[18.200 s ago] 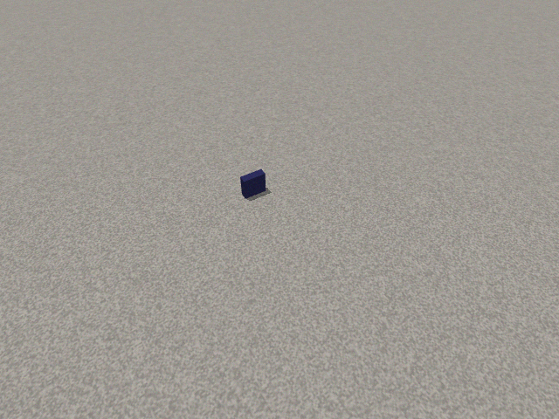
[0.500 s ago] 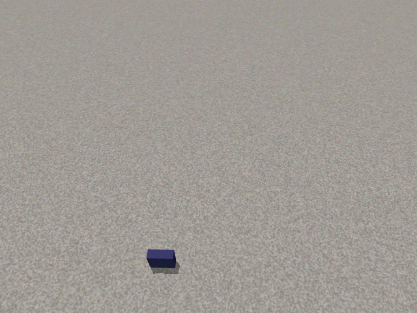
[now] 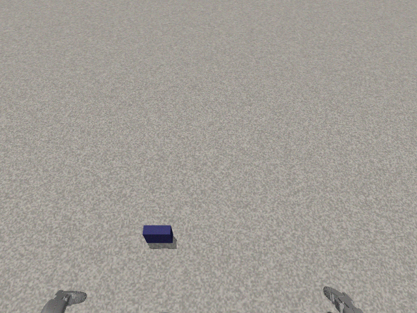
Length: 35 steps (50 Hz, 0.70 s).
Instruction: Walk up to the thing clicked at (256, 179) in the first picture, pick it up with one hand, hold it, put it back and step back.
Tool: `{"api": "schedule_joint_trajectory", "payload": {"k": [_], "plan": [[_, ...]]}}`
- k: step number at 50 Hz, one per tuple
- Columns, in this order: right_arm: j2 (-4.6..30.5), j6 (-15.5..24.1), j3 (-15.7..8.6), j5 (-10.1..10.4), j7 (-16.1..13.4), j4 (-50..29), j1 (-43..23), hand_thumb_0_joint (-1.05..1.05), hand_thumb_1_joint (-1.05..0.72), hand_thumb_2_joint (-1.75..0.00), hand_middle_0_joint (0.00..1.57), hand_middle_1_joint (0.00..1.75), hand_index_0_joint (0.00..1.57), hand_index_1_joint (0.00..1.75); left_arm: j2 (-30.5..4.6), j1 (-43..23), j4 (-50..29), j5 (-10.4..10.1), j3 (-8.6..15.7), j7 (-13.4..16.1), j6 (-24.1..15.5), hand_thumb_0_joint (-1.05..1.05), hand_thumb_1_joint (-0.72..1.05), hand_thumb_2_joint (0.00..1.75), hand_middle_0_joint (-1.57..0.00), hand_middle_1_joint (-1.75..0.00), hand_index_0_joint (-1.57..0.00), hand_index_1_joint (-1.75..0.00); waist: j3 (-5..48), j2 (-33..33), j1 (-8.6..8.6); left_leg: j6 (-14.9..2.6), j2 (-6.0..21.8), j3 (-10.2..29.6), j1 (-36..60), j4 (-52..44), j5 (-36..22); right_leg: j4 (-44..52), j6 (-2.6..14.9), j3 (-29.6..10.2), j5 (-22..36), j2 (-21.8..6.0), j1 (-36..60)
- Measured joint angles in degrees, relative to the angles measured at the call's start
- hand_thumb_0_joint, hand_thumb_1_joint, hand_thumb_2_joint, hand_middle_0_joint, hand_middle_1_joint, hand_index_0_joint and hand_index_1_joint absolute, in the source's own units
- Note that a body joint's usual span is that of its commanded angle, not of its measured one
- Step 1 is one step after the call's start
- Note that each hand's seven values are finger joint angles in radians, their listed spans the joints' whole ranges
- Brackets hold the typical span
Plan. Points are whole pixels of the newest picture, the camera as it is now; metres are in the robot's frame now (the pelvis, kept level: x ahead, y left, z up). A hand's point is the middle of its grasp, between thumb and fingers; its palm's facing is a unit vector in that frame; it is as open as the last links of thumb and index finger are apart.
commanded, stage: rise first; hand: left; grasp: from above
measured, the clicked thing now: (158, 234) +0.50 +0.20 -0.68
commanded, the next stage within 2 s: none
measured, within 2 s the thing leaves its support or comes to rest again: neither
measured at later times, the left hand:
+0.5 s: hand out of the picture +0.13 +0.25 -0.18, palm faces -0.15 -0.88 -0.46, open 14.1 cm
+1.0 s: hand (108, 294) +0.23 +0.27 -0.33, palm faces -0.42 -0.55 -0.72, open 14.0 cm
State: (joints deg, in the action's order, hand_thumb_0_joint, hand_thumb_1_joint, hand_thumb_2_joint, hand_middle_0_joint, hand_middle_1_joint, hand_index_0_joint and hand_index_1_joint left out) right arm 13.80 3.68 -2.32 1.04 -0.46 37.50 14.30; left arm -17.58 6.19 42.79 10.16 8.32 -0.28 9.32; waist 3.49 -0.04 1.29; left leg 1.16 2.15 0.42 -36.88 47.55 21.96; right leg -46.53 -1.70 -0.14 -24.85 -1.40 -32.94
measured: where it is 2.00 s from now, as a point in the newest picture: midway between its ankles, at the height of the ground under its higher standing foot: outside the picture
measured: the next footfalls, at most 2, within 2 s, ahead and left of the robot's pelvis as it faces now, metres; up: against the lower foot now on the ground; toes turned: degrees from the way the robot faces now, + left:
none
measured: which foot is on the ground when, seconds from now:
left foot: down 0.00-1.00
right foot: down 0.00-1.00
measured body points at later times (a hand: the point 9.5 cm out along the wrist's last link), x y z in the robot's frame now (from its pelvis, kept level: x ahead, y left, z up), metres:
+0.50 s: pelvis +0.00 +0.00 -0.05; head +0.09 +0.01 +0.39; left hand +0.14 +0.30 -0.15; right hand +0.17 -0.25 -0.13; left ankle +0.01 +0.13 -0.70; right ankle -0.02 -0.14 -0.70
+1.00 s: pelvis -0.05 +0.00 -0.19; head +0.12 +0.01 +0.23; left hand +0.25 +0.29 -0.29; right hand +0.13 -0.28 -0.30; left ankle +0.01 +0.13 -0.70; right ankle -0.02 -0.14 -0.70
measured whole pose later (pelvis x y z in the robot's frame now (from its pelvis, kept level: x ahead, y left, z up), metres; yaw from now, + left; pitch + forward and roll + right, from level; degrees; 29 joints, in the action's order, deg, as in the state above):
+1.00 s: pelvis -0.05 +0.00 -0.19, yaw -2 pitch +31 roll -3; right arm 16.2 11.4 -3.3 -0.5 0.9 36.9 5.0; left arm -25.2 -10.4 39.1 35.5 5.5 4.6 0.1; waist 10.7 0.9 1.8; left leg 1.9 2.9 3.7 -92.8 97.6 36.2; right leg -97.4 -1.7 0.2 -40.7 0.2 -88.1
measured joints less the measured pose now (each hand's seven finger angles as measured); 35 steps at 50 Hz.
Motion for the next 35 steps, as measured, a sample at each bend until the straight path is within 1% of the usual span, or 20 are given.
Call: {"api": "schedule_joint_trajectory", "payload": {"k": [5, 7, 12, 20, 26, 30, 32, 35], "plan": [[0.08, 1.12, -0.29, -0.31, -0.56, -1.62, -0.97, 0.01, -0.91, -0.90, 0.21, 0.30, 0.20, 0.30, 0.09, 3.14, -6.67, 0.98, -0.41, -0.07, 1.51, 0.00, -0.44, 0.94, -0.13, -1.01, -0.13, -1.01, 1.11, 0.17, -0.12, -0.01, 0.14, 0.53, -5.18, 6.06, 2.81, -5.64, -0.06, 0.28, -2.77, 0.16, -4.79], [0.00, 1.38, -0.23, -0.38, -0.75, -2.37, -1.29, 0.01, -0.91, -0.90, 0.21, 0.30, 0.20, 0.30, 0.04, 4.62, -9.59, 1.13, -0.78, -0.13, 2.77, 0.00, -0.46, 0.94, -0.13, -1.01, -0.12, -1.01, 1.51, 0.24, -0.10, 0.02, 0.23, 0.72, -6.73, 7.79, 3.65, -7.21, -0.05, 0.40, -3.56, 0.25, -6.20], [-0.33, 2.40, 0.17, -0.60, -1.39, -4.10, -1.87, 0.01, -0.90, -0.90, 0.21, 0.30, 0.20, 0.30, -0.07, 7.67, -15.54, 1.61, -1.48, -0.04, 5.26, -0.01, -0.49, 0.95, -0.11, -1.02, -0.11, -1.02, 2.49, 0.52, 0.00, 0.07, 0.44, 1.26, -10.04, 11.32, 5.30, -10.31, -0.04, 0.78, -5.13, 0.51, -9.15], [-0.87, 3.79, 0.76, -1.06, -2.17, -6.10, -2.42, 0.01, -0.89, -0.90, 0.21, 0.30, 0.20, 0.30, -0.50, 10.64, -21.79, 2.21, -1.96, 0.24, 7.95, -0.01, -0.50, 0.96, -0.10, -1.03, -0.09, -1.03, 3.84, 0.96, 0.34, 0.21, 0.71, 2.09, -15.04, 16.32, 7.33, -14.82, 0.05, 1.35, -7.11, 0.86, -13.68], [-1.11, 4.30, 0.98, -1.14, -2.47, -7.06, -2.33, 0.01, -0.90, -0.90, 0.21, 0.30, 0.20, 0.30, -0.65, 12.19, -24.97, 2.83, -2.37, 0.45, 8.82, -0.01, -0.52, 0.96, -0.10, -1.03, -0.09, -1.03, 4.25, 1.14, 0.40, 0.27, 0.78, 2.44, -17.98, 19.01, 8.16, -17.42, 0.10, 1.55, -7.99, 0.97, -16.46], [-1.14, 4.69, 1.10, -1.20, -2.68, -7.41, -2.24, 0.01, -0.91, -0.90, 0.21, 0.30, 0.20, 0.30, -0.80, 12.59, -25.77, 3.52, -2.60, 0.78, 8.72, -0.01, -0.54, 0.97, -0.10, -1.02, -0.09, -1.03, 4.40, 1.25, 0.46, 0.28, 0.76, 2.67, -19.85, 20.61, 8.51, -19.02, 0.12, 1.69, -8.41, 1.00, -18.24], [-1.01, 5.13, 1.23, -1.27, -2.80, -7.49, -2.28, 0.01, -0.91, -0.90, 0.21, 0.30, 0.21, 0.30, -1.15, 11.95, -24.98, 4.36, -2.86, 0.88, 8.15, -0.01, -0.55, 0.98, -0.10, -1.02, -0.09, -1.03, 4.50, 1.30, 0.48, 0.30, 0.71, 2.78, -21.15, 21.59, 8.67, -20.09, 0.14, 1.75, -8.66, 0.97, -19.53], [-0.60, 6.22, 1.32, -1.41, -2.71, -7.44, -2.72, 0.01, -0.91, -0.90, 0.21, 0.30, 0.21, 0.30, -2.07, 9.31, -21.63, 6.42, -3.16, 1.12, 6.01, -0.01, -0.55, 0.98, -0.11, -1.01, -0.09, -1.02, 4.71, 1.27, 0.60, 0.33, 0.62, 2.85, -24.37, 24.02, 9.12, -22.84, 0.19, 1.68, -9.34, 0.91, -22.84]]}}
